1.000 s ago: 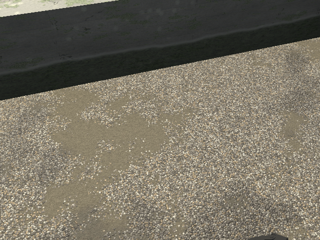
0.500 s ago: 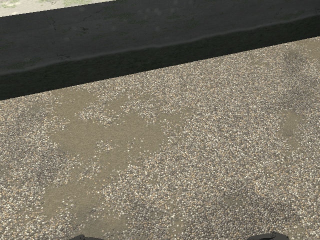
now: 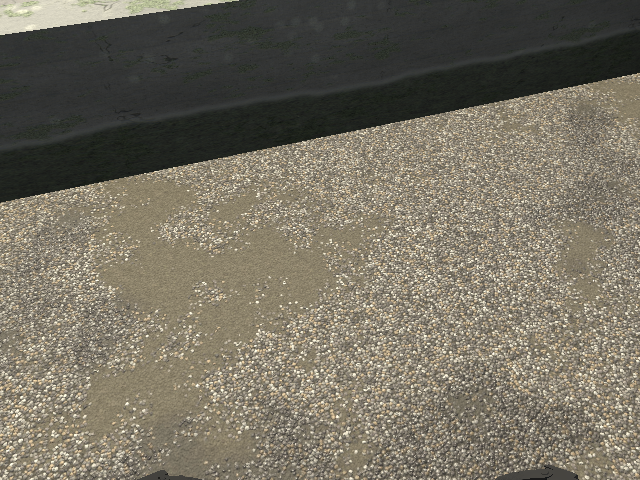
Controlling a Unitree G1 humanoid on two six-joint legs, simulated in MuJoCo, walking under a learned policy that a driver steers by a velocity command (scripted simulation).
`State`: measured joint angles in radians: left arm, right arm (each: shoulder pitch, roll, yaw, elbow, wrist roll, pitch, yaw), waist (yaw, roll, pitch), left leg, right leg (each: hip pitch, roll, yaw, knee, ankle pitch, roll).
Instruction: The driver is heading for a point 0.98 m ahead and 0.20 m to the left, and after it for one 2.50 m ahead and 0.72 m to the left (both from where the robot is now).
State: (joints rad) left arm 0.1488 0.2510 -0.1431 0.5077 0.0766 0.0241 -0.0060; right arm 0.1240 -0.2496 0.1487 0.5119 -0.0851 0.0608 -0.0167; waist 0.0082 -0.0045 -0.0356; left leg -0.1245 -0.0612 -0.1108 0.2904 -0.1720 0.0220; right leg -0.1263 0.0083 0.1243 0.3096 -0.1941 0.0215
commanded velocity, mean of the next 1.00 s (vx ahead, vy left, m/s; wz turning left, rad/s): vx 0.50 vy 0.00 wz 0.00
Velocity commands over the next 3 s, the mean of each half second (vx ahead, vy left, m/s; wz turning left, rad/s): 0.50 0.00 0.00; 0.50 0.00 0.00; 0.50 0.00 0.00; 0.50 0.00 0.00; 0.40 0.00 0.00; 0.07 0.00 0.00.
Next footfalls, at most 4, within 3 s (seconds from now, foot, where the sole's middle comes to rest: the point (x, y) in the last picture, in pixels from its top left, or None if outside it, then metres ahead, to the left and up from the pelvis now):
none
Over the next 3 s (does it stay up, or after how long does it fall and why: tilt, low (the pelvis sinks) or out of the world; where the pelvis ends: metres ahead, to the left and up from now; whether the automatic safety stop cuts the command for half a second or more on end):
stays up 0.01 0.00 0.00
